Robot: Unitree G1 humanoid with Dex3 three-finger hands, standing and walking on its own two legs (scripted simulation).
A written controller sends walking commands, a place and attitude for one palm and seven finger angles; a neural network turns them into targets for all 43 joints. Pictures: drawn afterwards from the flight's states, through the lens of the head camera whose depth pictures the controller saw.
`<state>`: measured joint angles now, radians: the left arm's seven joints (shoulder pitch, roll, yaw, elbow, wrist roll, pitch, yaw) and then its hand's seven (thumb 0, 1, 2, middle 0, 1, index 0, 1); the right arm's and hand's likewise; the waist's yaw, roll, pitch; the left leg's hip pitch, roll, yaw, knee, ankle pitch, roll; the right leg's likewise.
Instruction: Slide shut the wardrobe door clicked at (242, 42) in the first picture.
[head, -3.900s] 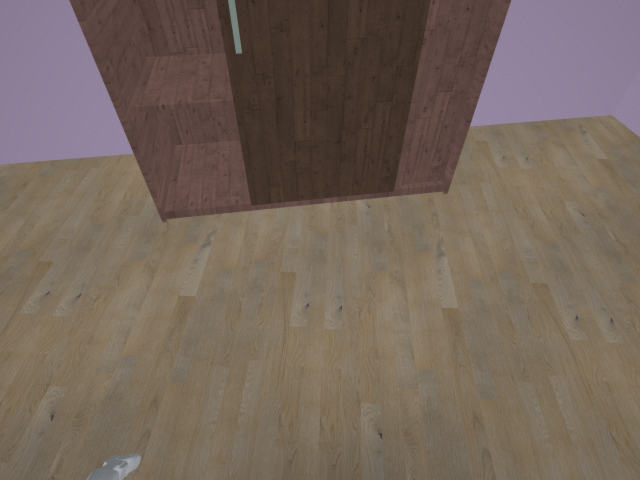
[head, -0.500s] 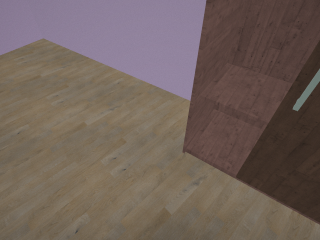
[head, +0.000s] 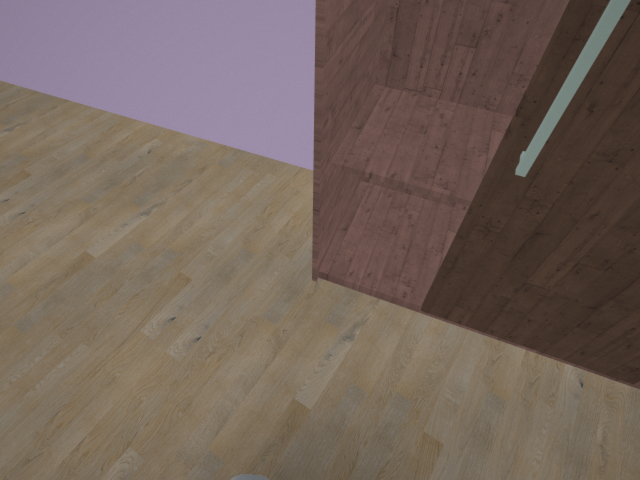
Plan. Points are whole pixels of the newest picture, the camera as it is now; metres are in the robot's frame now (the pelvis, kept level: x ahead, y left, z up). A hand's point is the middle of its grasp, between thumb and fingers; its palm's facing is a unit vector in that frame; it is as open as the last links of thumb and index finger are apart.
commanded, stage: turn to face it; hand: right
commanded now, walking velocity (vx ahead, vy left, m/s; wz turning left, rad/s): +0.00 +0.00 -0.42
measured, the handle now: (563, 91) +0.69 -0.33 +0.13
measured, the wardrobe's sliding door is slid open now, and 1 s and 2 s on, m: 0.38 0.38 0.38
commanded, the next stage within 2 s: take the last steps up to it in 0.26 s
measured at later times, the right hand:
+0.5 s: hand out of the picture -0.05 -0.18 -0.18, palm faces +0.30 +0.93 -0.23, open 7.4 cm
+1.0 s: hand out of the picture +0.16 -0.21 -0.18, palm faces +0.22 +0.95 -0.20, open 7.4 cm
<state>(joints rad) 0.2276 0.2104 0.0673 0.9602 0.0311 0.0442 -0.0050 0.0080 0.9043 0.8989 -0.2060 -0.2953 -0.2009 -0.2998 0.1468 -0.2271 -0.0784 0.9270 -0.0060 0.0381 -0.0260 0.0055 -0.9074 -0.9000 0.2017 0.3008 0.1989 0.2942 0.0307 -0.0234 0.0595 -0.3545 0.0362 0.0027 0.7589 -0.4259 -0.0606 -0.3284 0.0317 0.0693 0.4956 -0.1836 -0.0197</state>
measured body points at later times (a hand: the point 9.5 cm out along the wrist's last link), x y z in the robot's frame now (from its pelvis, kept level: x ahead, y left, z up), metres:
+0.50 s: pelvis -0.01 +0.02 +0.00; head +0.01 +0.00 +0.44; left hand +0.15 +0.24 -0.14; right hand -0.07 -0.23 -0.16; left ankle -0.01 +0.14 -0.74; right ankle -0.06 -0.08 -0.73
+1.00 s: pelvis +0.12 -0.01 -0.02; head +0.14 +0.00 +0.43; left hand +0.07 +0.23 -0.17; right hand +0.15 -0.26 -0.16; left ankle +0.22 +0.07 -0.74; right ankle -0.06 -0.08 -0.74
